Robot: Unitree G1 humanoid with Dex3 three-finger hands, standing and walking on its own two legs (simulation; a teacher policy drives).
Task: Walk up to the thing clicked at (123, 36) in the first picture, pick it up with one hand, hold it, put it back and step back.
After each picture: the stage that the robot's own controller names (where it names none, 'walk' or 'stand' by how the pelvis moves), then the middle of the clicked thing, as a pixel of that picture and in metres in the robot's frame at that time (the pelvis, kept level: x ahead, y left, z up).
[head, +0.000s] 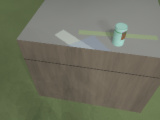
stand; (119, 34) +0.73 -0.18 -0.06
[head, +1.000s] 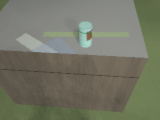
walk; (85, 34) +0.66 +0.05 -0.02
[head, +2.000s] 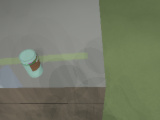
stand; (31, 63) +0.47 +0.27 -0.03
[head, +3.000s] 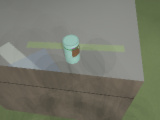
stand; (71, 49) +0.53 +0.09 -0.02
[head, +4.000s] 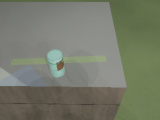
stand; (56, 63) +0.50 +0.14 -0.04
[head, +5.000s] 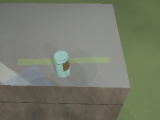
stand; (62, 64) +0.51 +0.12 -0.06
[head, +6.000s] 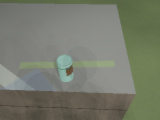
stand; (65, 68) +0.48 +0.11 -0.06
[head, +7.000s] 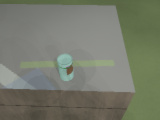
stand; (65, 67) +0.49 +0.11 -0.06
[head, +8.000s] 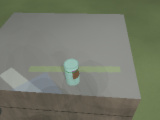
rise first; (72, 72) +0.50 +0.10 -0.06
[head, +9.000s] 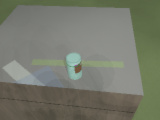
go down; (74, 66) +0.51 +0.09 -0.05
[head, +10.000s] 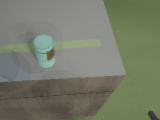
go down; (45, 51) +0.49 +0.10 +0.00
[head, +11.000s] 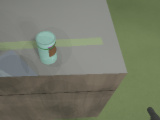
approach; (47, 48) +0.50 +0.10 +0.01
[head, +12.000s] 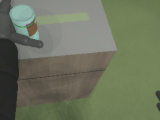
close; (26, 26) +0.53 +0.10 +0.05
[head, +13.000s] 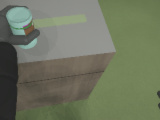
lift; (23, 29) +0.52 +0.10 +0.05
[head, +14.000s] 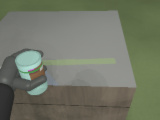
lift; (33, 73) +0.32 +0.17 +0.16
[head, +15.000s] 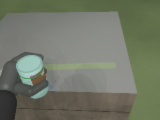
hold; (33, 77) +0.31 +0.16 +0.14
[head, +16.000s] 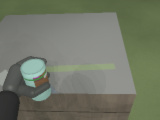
hold; (37, 80) +0.32 +0.16 +0.12
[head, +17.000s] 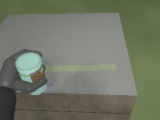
hold; (32, 74) +0.32 +0.17 +0.15
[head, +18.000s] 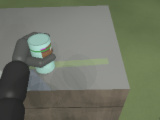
crouch; (42, 54) +0.42 +0.13 +0.13
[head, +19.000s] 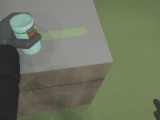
lower; (26, 35) +0.51 +0.11 +0.05
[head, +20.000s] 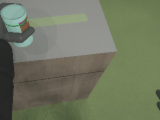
lower; (18, 27) +0.53 +0.12 +0.05
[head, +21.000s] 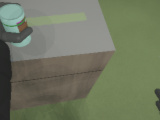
lower; (16, 26) +0.53 +0.12 +0.05
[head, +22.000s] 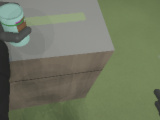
lower; (15, 26) +0.53 +0.12 +0.05
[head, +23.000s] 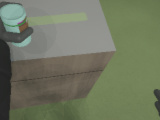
loosen; (17, 26) +0.53 +0.12 +0.05
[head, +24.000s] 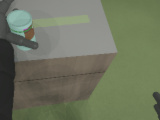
withdraw; (23, 31) +0.52 +0.12 +0.04
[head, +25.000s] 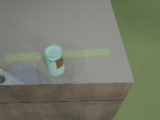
sink last; (55, 60) +0.48 +0.11 -0.01
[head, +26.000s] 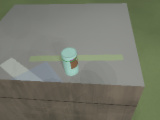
stand; (70, 62) +0.51 +0.11 -0.01
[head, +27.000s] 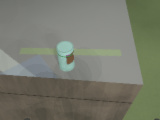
stand; (65, 56) +0.50 +0.10 +0.00
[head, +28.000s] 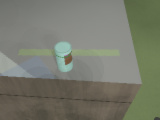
stand; (64, 57) +0.50 +0.11 +0.01
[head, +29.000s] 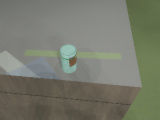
stand; (68, 59) +0.50 +0.09 -0.03
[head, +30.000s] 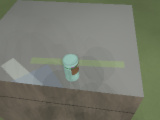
stand; (71, 68) +0.49 +0.09 -0.06
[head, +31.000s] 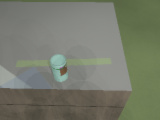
stand; (59, 68) +0.48 +0.13 -0.06
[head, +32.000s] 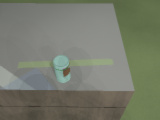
stand; (62, 69) +0.48 +0.12 -0.06
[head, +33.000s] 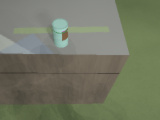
walk; (60, 33) +0.60 +0.10 -0.03
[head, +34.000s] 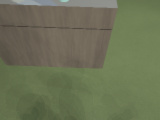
walk; out of the picture +0.94 +0.18 -0.03
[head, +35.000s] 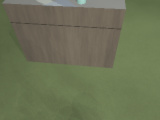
stand; out of the picture +1.13 +0.08 -0.04
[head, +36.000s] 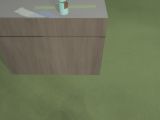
stand; (63, 5) +1.08 +0.15 -0.06
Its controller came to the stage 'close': yes
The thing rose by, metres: 0.20
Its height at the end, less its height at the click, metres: +0.00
